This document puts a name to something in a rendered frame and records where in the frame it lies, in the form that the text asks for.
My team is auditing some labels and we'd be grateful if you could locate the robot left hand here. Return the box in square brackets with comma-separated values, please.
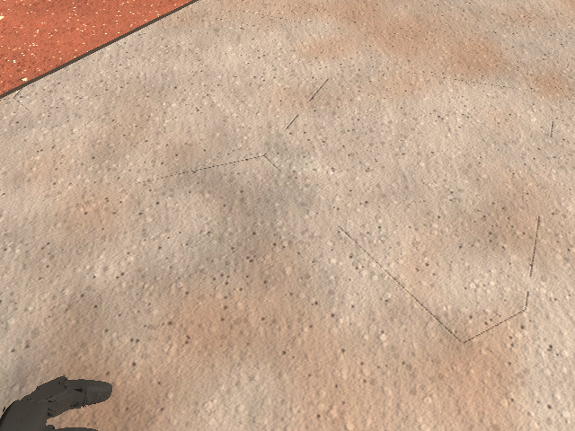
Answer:
[0, 376, 112, 431]

